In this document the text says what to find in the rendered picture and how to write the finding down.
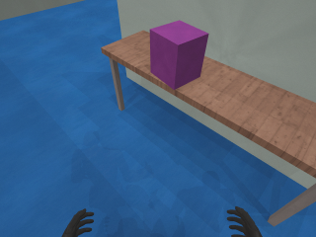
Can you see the right robot hand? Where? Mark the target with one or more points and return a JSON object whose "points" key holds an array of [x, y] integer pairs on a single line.
{"points": [[248, 227]]}

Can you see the carton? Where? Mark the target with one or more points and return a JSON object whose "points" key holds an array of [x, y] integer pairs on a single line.
{"points": [[177, 52]]}

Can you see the table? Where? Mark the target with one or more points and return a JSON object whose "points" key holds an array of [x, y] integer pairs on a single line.
{"points": [[278, 120]]}

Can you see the left robot hand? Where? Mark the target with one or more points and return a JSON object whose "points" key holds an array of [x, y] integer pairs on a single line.
{"points": [[72, 229]]}

